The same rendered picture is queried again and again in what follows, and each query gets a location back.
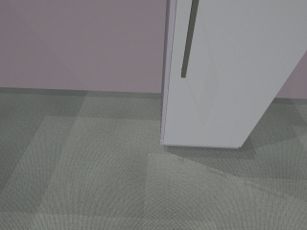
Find handle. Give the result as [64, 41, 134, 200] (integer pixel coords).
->
[181, 0, 200, 78]

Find fridge door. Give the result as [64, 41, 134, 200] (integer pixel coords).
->
[163, 0, 307, 148]

